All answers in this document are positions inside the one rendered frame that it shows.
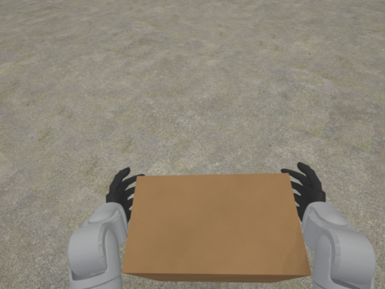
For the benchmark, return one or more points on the robot right hand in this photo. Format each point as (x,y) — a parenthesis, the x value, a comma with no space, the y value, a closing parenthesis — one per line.
(310,190)

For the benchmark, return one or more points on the left robot forearm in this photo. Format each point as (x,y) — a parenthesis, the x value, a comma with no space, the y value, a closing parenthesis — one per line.
(93,250)

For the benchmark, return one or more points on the carton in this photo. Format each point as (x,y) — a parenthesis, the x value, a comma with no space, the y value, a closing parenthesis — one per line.
(215,228)

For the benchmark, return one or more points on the robot left hand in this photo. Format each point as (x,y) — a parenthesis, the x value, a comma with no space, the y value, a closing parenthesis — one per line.
(119,194)

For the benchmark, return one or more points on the right robot forearm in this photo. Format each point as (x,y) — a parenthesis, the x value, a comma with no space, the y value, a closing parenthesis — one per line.
(344,258)

